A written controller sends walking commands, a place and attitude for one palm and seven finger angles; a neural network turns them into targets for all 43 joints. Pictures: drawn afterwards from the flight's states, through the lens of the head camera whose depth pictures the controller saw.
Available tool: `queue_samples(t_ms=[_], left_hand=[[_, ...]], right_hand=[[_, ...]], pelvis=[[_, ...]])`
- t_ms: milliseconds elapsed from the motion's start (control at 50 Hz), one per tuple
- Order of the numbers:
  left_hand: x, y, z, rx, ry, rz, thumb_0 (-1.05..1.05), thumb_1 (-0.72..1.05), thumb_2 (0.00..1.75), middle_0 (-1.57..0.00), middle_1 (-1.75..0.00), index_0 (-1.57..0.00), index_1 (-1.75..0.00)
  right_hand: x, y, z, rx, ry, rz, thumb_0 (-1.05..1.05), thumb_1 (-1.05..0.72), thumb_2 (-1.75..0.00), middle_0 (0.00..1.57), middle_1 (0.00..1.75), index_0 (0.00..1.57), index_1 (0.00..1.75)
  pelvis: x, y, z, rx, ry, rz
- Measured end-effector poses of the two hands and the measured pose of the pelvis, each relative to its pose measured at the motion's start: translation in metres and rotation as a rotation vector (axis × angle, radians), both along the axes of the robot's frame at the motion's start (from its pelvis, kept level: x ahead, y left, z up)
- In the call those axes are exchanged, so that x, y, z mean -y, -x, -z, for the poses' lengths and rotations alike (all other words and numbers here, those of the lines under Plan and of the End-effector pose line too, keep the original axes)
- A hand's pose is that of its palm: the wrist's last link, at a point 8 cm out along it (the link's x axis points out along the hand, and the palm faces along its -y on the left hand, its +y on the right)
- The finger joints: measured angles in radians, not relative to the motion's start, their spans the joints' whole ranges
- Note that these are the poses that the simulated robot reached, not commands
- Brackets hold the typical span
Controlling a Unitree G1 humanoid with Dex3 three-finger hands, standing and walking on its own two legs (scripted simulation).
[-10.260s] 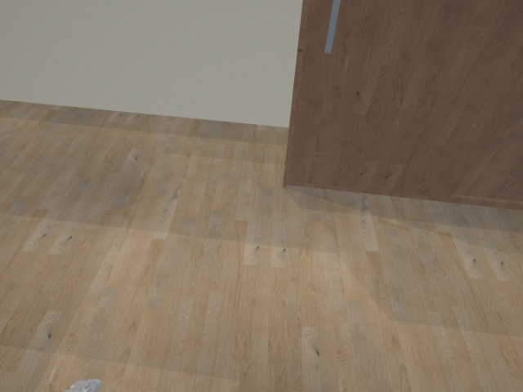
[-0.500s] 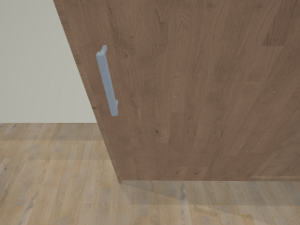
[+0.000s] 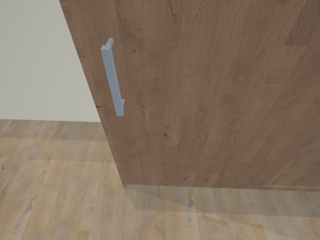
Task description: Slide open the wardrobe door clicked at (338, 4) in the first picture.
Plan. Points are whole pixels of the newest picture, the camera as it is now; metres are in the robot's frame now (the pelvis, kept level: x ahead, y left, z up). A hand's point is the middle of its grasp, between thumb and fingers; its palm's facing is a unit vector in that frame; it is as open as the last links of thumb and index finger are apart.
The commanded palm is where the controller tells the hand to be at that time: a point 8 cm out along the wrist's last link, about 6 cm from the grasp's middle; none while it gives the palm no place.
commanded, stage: come to a stop and stand still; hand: left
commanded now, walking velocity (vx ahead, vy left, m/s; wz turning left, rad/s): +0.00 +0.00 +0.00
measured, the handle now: (115, 81) +0.52 +0.17 +0.12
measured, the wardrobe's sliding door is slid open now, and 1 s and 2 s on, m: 0.00 0.00 0.00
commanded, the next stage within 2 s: look again from close up in 0.54 s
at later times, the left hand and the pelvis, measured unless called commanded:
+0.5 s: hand out of the picture +0.02 +0.23 -0.18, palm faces +0.01 -0.97 -0.23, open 7.4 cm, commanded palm none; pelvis +0.00 +0.04 +0.00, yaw +0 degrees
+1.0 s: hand out of the picture +0.02 +0.21 -0.18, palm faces +0.00 -0.98 -0.19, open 7.4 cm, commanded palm none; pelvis +0.01 +0.03 +0.00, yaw -1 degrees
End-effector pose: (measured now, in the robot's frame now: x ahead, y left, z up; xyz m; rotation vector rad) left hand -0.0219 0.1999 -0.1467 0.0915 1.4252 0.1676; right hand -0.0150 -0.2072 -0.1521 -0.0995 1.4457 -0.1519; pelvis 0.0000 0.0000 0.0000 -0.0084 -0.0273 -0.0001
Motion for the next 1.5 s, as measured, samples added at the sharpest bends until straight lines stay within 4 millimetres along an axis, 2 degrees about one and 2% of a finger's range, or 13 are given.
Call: queue_samples(t_ms=[80, 180, 320, 460, 580, 1000, 1500], left_hand=[[-0.012, -0.002, 0.004, 0.027, -0.001, 0.025, 0.01, 0.9, 0.9, -0.2, -0.3, -0.2, -0.3], [-0.037, -0.016, 0.007, 0.06, -0.019, 0.027, 0.01, 0.91, 0.9, -0.2, -0.3, -0.2, -0.3], [-0.066, -0.031, 0.0, 0.093, -0.053, 0.05, 0.01, 0.91, 0.9, -0.2, -0.3, -0.2, -0.3], [-0.08, -0.035, -0.003, 0.073, -0.07, 0.064, 0.0, 0.91, 0.9, -0.2, -0.3, -0.2, -0.3], [-0.08, -0.034, -0.003, 0.05, -0.066, 0.066, 0.01, 0.91, 0.9, -0.2, -0.3, -0.2, -0.3], [-0.062, -0.041, 0.001, 0.058, -0.034, 0.069, 0.0, 0.91, 0.9, -0.2, -0.3, -0.2, -0.3], [-0.061, -0.027, -0.003, 0.039, -0.048, 0.056, 0.01, 0.91, 0.9, -0.2, -0.3, -0.2, -0.3]], right_hand=[[0.005, -0.016, 0.0, 0.076, 0.038, -0.001, 0.02, -0.93, -0.9, 0.2, 0.3, 0.2, 0.3], [-0.006, -0.03, -0.005, 0.136, 0.055, -0.032, 0.01, -0.93, -0.9, 0.2, 0.3, 0.19, 0.3], [-0.017, -0.036, -0.008, 0.14, 0.055, -0.053, 0.01, -0.95, -0.9, 0.2, 0.3, 0.2, 0.3], [-0.022, -0.035, -0.009, 0.118, 0.047, -0.061, 0.01, -0.93, -0.9, 0.2, 0.3, 0.2, 0.3], [-0.023, -0.037, -0.009, 0.099, 0.045, -0.06, 0.0, -0.92, -0.9, 0.2, 0.3, 0.2, 0.3], [-0.013, -0.05, -0.012, 0.114, 0.059, -0.055, 0.0, -0.92, -0.9, 0.2, 0.3, 0.2, 0.3], [-0.005, -0.037, -0.012, 0.082, 0.054, -0.059, 0.0, -0.91, -0.9, 0.2, 0.3, 0.2, 0.3]], pelvis=[[-0.013, 0.0, 0.006, -0.01, 0.024, -0.003], [-0.025, -0.001, 0.007, -0.002, 0.008, -0.004], [-0.037, -0.001, 0.004, -0.007, -0.005, 0.002], [-0.042, -0.004, 0.002, -0.016, -0.011, 0.005], [-0.043, -0.007, 0.002, -0.016, -0.013, 0.008], [-0.034, -0.011, 0.0, -0.008, -0.015, 0.013], [-0.027, -0.005, -0.001, -0.008, -0.015, 0.008]])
